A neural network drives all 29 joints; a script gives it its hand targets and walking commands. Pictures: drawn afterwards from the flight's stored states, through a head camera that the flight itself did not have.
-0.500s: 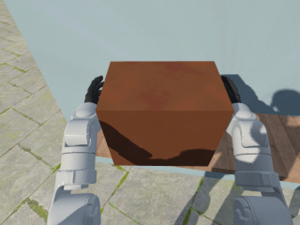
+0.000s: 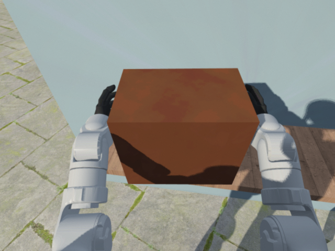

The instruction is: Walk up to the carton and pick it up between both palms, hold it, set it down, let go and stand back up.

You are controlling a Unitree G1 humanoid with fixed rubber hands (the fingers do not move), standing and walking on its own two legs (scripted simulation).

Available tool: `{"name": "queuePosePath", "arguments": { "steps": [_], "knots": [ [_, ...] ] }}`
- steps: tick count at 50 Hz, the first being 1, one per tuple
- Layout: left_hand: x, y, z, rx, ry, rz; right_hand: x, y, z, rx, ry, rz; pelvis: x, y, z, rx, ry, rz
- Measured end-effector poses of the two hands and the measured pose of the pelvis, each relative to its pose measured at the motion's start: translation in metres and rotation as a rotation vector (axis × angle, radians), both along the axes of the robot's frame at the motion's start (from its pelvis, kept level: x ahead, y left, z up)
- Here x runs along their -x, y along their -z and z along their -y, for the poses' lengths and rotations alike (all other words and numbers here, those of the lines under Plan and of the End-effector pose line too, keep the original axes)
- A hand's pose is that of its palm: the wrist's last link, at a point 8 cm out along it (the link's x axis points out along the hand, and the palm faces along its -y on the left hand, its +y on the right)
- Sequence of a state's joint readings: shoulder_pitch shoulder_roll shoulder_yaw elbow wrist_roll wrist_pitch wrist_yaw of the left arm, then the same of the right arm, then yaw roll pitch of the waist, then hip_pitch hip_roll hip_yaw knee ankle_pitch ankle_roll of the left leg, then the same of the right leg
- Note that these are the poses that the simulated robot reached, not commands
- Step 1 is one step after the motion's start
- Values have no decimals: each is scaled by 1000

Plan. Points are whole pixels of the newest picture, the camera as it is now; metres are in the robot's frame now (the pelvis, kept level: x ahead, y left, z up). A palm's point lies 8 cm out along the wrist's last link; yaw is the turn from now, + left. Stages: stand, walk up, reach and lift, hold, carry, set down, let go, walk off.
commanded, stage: hold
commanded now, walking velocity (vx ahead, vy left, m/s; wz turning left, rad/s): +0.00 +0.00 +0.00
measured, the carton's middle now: (179, 129) +0.36 +0.01 +0.13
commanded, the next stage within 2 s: none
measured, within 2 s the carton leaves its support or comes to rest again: neither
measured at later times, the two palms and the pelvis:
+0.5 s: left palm (101, 118) +0.37 +0.19 +0.16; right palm (252, 117) +0.37 -0.16 +0.16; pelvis +0.01 +0.01 +0.00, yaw +0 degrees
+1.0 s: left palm (106, 118) +0.36 +0.18 +0.17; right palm (261, 120) +0.36 -0.17 +0.16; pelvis -0.01 +0.00 +0.00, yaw +0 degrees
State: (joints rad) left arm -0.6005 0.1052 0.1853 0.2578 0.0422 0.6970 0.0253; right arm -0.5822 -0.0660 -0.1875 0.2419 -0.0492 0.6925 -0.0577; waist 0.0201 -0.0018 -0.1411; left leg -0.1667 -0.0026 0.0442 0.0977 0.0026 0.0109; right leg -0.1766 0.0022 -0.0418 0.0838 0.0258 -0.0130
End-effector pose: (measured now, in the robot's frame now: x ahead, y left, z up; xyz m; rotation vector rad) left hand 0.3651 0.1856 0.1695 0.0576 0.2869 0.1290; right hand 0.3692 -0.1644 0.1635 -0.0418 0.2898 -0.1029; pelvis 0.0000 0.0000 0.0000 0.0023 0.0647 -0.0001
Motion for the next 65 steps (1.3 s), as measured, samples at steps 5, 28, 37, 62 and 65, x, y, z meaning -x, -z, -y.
{"name": "queuePosePath", "arguments": {
  "steps": [5,28,37,62,65],
  "knots": [
    [-4,1,0,2,6,5,-2,1,0,0,7,5,-2,0,0,-1,0,-17],
    [2,5,-8,0,-2,-2,1,3,-9,2,2,-2,-12,-1,-8,2,-4,12],
    [18,1,-4,11,-8,4,18,0,-4,-8,4,4,-4,-1,-5,2,-5,38],
    [-17,0,4,-2,9,1,-14,-2,4,9,5,1,-6,0,2,-1,2,-34],
    [-17,0,2,-13,15,9,-13,-2,2,16,8,9,-12,0,1,-1,2,-25]
  ]
}}
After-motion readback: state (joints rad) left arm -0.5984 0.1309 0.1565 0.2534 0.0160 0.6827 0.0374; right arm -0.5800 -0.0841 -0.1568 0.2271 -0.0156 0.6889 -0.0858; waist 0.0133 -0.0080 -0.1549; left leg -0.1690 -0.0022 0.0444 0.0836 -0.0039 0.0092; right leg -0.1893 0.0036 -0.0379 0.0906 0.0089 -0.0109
